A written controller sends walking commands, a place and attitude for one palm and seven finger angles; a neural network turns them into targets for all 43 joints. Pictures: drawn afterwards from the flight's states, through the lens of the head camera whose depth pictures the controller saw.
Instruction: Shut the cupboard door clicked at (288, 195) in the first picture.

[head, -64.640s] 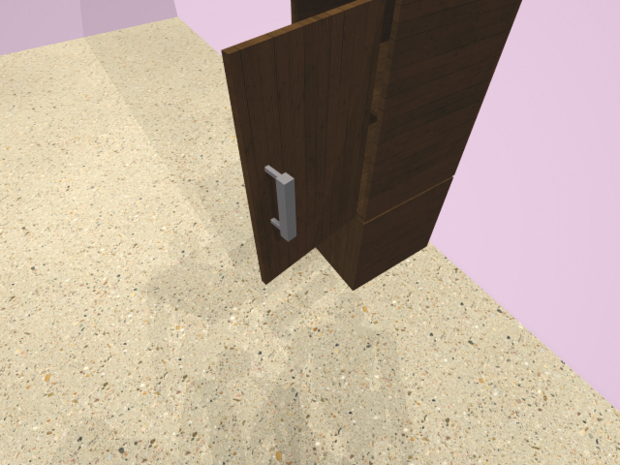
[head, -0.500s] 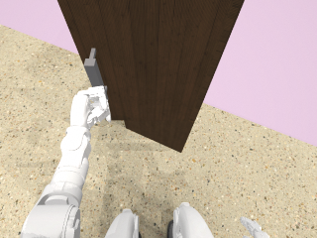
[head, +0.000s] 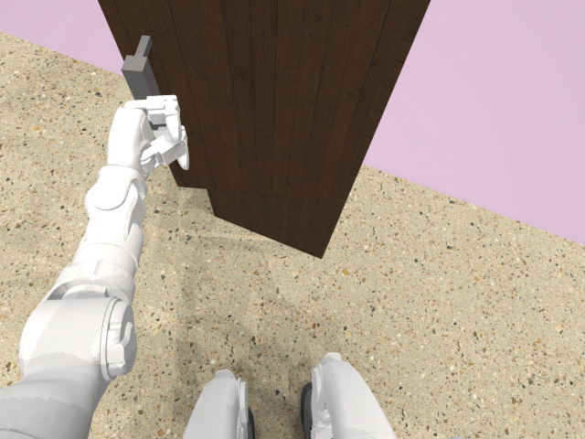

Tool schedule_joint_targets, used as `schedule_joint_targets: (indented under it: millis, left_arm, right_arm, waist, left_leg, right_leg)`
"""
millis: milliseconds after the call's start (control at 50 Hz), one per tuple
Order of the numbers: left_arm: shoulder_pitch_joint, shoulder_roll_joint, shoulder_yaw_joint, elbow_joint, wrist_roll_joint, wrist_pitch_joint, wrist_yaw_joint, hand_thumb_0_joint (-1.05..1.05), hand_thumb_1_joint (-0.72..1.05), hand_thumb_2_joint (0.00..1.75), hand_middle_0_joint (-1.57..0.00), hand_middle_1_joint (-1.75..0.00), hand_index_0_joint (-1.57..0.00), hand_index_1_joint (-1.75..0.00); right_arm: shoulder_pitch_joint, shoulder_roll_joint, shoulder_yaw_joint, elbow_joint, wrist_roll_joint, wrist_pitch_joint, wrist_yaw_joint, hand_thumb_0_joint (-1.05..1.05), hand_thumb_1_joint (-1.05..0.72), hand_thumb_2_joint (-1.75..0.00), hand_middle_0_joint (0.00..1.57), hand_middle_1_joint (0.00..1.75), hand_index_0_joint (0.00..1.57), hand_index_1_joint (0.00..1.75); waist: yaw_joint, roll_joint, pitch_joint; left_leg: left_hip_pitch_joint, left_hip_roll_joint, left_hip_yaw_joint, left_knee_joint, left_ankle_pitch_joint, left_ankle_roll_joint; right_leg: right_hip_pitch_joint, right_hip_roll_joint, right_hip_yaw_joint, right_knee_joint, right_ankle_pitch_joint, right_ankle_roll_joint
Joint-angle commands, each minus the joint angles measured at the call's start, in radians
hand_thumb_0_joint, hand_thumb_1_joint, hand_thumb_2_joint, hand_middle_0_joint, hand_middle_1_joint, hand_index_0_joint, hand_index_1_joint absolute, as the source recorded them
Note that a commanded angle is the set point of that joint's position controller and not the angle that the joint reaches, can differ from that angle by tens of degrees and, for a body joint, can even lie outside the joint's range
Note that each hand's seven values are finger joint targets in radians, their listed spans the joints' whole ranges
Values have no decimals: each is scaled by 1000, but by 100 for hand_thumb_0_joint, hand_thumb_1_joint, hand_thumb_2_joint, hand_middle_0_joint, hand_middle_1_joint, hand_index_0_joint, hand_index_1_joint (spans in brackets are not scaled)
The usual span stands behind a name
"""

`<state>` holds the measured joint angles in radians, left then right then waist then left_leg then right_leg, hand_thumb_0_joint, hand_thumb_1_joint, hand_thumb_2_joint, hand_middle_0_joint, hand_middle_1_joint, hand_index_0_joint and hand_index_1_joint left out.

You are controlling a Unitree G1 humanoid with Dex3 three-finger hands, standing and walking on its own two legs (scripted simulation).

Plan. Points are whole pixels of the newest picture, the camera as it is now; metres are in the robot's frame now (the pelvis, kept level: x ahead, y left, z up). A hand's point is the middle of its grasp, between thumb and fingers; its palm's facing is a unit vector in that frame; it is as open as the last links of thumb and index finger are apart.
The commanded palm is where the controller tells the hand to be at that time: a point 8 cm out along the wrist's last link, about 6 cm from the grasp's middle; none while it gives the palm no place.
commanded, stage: push the door shut along its arc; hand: left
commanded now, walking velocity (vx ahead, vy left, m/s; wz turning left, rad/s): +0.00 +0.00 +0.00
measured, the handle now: (157, 100) +0.57 +0.15 +0.05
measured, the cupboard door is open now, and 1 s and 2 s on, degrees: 19 6 0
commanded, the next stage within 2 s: pull the fist back off the door in 1.12 s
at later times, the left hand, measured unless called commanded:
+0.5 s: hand (216, 105) +0.56 +0.07 +0.06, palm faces -0.32 -0.95 -0.03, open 3.1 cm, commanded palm +0.56 +0.12 +0.06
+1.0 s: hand (227, 87) +0.59 +0.06 +0.06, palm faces -0.39 -0.92 -0.03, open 3.1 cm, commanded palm +0.61 +0.08 +0.06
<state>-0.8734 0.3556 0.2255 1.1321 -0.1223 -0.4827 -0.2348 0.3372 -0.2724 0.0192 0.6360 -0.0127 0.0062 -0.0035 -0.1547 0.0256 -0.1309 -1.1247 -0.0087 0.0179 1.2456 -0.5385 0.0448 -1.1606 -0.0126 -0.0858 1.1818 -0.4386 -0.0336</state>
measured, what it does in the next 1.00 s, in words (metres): stands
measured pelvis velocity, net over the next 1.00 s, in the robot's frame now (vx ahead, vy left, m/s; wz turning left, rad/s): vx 0.01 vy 0.00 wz -0.03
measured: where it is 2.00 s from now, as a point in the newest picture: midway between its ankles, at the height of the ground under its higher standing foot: outside the picture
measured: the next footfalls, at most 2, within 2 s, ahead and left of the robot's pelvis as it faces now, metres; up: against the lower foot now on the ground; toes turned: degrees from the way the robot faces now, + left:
none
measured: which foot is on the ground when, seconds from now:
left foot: down 0.00-1.00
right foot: down 0.00-1.00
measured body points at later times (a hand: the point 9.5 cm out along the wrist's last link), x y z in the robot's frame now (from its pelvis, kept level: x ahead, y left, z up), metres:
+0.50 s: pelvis +0.01 +0.01 -0.01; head +0.18 +0.02 +0.40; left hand +0.57 +0.12 +0.06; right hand -0.01 -0.25 -0.12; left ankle +0.02 +0.09 -0.63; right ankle +0.06 -0.11 -0.63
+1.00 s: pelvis +0.01 +0.00 -0.02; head +0.20 +0.01 +0.38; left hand +0.61 +0.11 +0.06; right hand -0.03 -0.27 -0.12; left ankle +0.02 +0.09 -0.63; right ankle +0.06 -0.11 -0.63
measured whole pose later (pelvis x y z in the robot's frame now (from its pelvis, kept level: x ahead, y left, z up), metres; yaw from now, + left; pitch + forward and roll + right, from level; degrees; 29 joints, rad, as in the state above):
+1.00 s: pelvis +0.01 +0.00 -0.02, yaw -2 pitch +31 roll -4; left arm -1.31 0.55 0.22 1.32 -0.02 -0.27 -0.37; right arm 0.38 -0.27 0.05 0.65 -0.04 -0.02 0.00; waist -0.29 0.05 -0.11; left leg -1.31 0.02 -0.01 1.34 -0.58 0.04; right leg -1.33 0.02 -0.11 1.24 -0.46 -0.05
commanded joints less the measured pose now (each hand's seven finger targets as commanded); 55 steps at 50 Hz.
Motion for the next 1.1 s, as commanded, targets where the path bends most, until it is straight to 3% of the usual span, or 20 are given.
schedule_joint_targets:
  millis: [0, 60, 80, 180, 200, 240, 320, 360, 440, 460, 500, 580, 600, 620, 660, 720, 860, 940, 1060, 1080]
  left_arm:
    - [-543, 160, -3, -174, 19, -43, -13, 0, 90, 90, -130, -150, -130, -150]
    - [-609, 199, 8, -170, 30, -40, -24, 0, 90, 90, -130, -150, -130, -150]
    - [-594, 161, -20, -155, 29, -31, -33, 0, 90, 90, -130, -150, -130, -150]
    - [-688, 142, -54, -132, 34, -1, -50, 0, 90, 90, -130, -150, -130, -150]
    - [-701, 180, -20, -128, 31, 4, -46, 0, 90, 90, -130, -150, -130, -150]
    - [-743, 193, -13, -131, 29, 10, -46, 0, 90, 90, -130, -150, -130, -150]
    - [-759, 197, -15, -124, 45, 22, -47, 0, 90, 90, -130, -150, -130, -150]
    - [-767, 249, 30, -110, 48, 26, -43, 0, 90, 90, -130, -150, -130, -150]
    - [-777, 241, 20, -105, 60, 41, -49, 0, 90, 90, -130, -150, -130, -150]
    - [-777, 291, 56, -94, 65, 46, -47, 0, 90, 90, -130, -150, -130, -150]
    - [-759, 288, 58, -66, 67, 65, -52, 0, 90, 90, -130, -150, -130, -150]
    - [-752, 352, 101, -61, 82, 83, -59, 0, 90, 90, -130, -150, -130, -150]
    - [-757, 331, 80, -55, 82, 89, -65, 0, 90, 90, -130, -150, -130, -150]
    - [-768, 349, 91, -69, 85, 89, -68, 0, 90, 90, -130, -150, -130, -150]
    - [-787, 332, 73, -92, 85, 89, -82, 0, 90, 90, -130, -150, -130, -150]
    - [-812, 326, 60, -105, 78, 103, -106, 0, 90, 90, -130, -150, -130, -150]
    - [-967, 304, 14, -60, 75, 143, -134, 0, 90, 90, -130, -150, -130, -150]
    - [-1036, 278, -10, -48, 73, 152, -142, 0, 90, 90, -130, -150, -130, -150]
    - [-1112, 275, -35, -71, 83, 160, -160, 0, 90, 90, -130, -150, -130, -150]
    - [-1106, 252, -53, -53, 90, 168, -162, 0, 90, 90, -130, -150, -130, -150]
  right_arm:
    - [149, -178, -65, -60, 2, -20, -7, 0, -90, -90, 20, 30, 20, 30]
    - [168, -184, -62, -54, -2, -20, -7, 0, -90, -90, 20, 30, 20, 30]
    - [168, -181, -63, -57, -1, -20, -3, 0, -90, -90, 20, 30, 20, 30]
    - [191, -190, -60, -42, -6, -16, 0, 0, -90, -90, 20, 30, 20, 30]
    - [201, -197, -61, -39, -8, -15, -1, 0, -90, -90, 20, 30, 20, 30]
    - [210, -198, -57, -40, -10, -18, -1, 0, -90, -90, 20, 30, 20, 30]
    - [222, -196, -55, -37, -16, -16, 4, 0, -90, -90, 20, 30, 20, 30]
    - [233, -199, -53, -36, -18, -13, 6, 0, -90, -90, 20, 30, 20, 30]
    - [247, -196, -53, -41, -20, -6, 12, 0, -90, -90, 20, 30, 20, 30]
    - [249, -199, -51, -38, -19, -2, 11, 0, -90, -90, 20, 30, 20, 30]
    - [252, -194, -48, -47, -18, 2, 13, 0, -90, -90, 20, 30, 20, 30]
    - [261, -195, -43, -57, -20, 5, 14, 0, -90, -90, 20, 30, 20, 30]
    - [261, -191, -42, -59, -19, 5, 15, 0, -90, -90, 20, 30, 20, 30]
    - [267, -193, -43, -59, -21, 6, 14, 0, -90, -90, 20, 30, 20, 30]
    - [271, -193, -46, -55, -20, 3, 14, 0, -90, -90, 20, 30, 20, 30]
    - [278, -192, -50, -49, -19, 0, 12, 0, -90, -90, 20, 30, 20, 30]
    - [293, -195, -47, -5, -19, -23, -7, 0, -90, -90, 20, 30, 20, 30]
    - [294, -196, -43, 10, -27, -45, -11, 0, -90, -90, 20, 30, 20, 30]
    - [294, -204, -46, 27, -35, -69, -12, 0, -90, -90, 20, 30, 20, 30]
    - [291, -203, -47, 32, -35, -70, -12, 0, -90, -90, 20, 30, 20, 30]
  waist:
    - [-80, 68, -476]
    - [-88, 106, -507]
    - [-90, 132, -509]
    - [-124, 161, -501]
    - [-125, 141, -509]
    - [-136, 142, -524]
    - [-137, 176, -557]
    - [-131, 172, -578]
    - [-143, 165, -581]
    - [-135, 171, -580]
    - [-138, 145, -569]
    - [-127, 154, -587]
    - [-137, 150, -573]
    - [-138, 145, -574]
    - [-141, 166, -616]
    - [-148, 171, -624]
    - [-211, 168, -573]
    - [-234, 216, -574]
    - [-240, 293, -657]
    - [-243, 307, -651]
  left_leg:
    - [259, 10, -99, -151, 216, -12]
    - [279, 12, -109, -144, 238, -13]
    - [299, 11, -110, -144, 248, -16]
    - [337, 22, -139, -136, 259, -21]
    - [337, 25, -144, -134, 263, -21]
    - [336, 24, -147, -125, 277, -17]
    - [364, 29, -153, -115, 335, -23]
    - [361, 33, -154, -102, 373, -24]
    - [358, 34, -148, -88, 416, -21]
    - [344, 37, -144, -85, 420, -22]
    - [304, 32, -132, -81, 411, -16]
    - [276, 31, -121, -69, 440, -15]
    - [262, 30, -114, -66, 433, -12]
    - [261, 32, -116, -65, 437, -12]
    - [291, 33, -117, -55, 470, -12]
    - [298, 32, -112, -53, 461, -11]
    - [257, 31, -109, -23, 397, 2]
    - [258, 29, -113, 3, 387, 7]
    - [325, 32, -131, 24, 435, -1]
    - [336, 34, -137, 25, 433, -3]
  right_leg:
    - [236, 26, 76, -141, 135, 1]
    - [221, 28, 72, -129, 142, -3]
    - [201, 29, 69, -130, 142, -5]
    - [124, 33, 53, -119, 134, -5]
    - [126, 33, 50, -117, 136, -5]
    - [123, 35, 48, -111, 143, -6]
    - [108, 36, 45, -101, 168, -6]
    - [119, 39, 45, -91, 189, -7]
    - [121, 43, 46, -88, 224, -5]
    - [133, 44, 47, -85, 230, -6]
    - [163, 48, 49, -88, 242, -4]
    - [192, 50, 53, -75, 282, -5]
    - [195, 52, 55, -78, 286, -3]
    - [202, 51, 54, -76, 293, -3]
    - [196, 52, 57, -71, 322, -3]
    - [205, 55, 58, -78, 326, -2]
    - [136, 58, 59, -89, 276, 0]
    - [75, 61, 54, -77, 243, -8]
    - [29, 64, 43, -49, 254, -14]
    - [6, 64, 38, -48, 244, -16]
